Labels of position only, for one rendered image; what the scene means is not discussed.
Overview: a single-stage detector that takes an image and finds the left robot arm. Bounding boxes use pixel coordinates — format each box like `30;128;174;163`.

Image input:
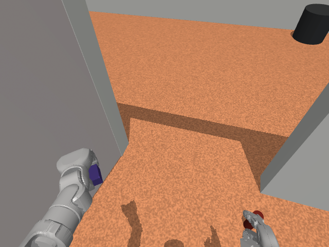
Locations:
19;165;93;247

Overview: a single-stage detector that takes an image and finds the left robot hand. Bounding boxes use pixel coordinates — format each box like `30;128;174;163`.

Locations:
57;148;99;191

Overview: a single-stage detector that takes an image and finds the right robot hand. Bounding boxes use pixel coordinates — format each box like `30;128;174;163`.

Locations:
240;210;280;247

